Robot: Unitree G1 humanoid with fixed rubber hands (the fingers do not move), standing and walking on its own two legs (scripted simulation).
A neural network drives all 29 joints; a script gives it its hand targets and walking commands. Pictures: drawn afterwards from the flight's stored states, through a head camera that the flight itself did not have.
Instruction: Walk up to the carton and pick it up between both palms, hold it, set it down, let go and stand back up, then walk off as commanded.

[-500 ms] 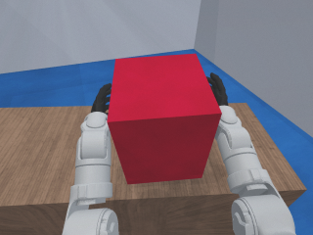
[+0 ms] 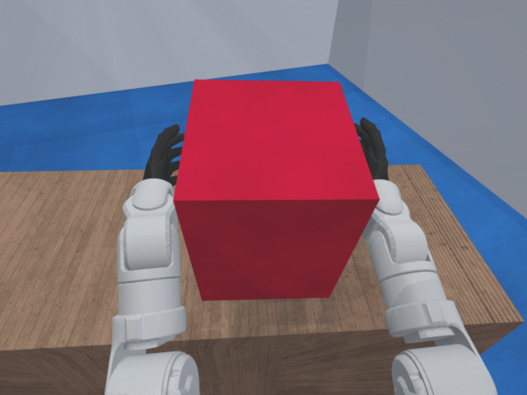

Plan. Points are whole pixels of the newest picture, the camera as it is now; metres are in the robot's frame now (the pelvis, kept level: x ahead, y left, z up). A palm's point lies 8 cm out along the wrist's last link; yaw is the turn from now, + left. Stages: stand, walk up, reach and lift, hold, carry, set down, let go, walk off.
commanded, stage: hold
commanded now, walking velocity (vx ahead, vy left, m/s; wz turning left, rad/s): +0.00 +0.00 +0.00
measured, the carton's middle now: (267, 197) +0.36 +0.00 +0.15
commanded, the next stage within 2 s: none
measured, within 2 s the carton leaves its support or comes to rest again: neither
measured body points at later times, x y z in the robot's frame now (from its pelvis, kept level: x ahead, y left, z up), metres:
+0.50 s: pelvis -0.02 +0.00 +0.00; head -0.07 +0.02 +0.45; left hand +0.36 +0.14 +0.18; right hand +0.37 -0.15 +0.20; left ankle +0.02 +0.12 -0.75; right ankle +0.01 -0.12 -0.75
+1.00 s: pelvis -0.01 +0.00 +0.00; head -0.03 +0.02 +0.45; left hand +0.36 +0.15 +0.18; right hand +0.36 -0.15 +0.18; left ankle +0.02 +0.12 -0.75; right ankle +0.01 -0.12 -0.75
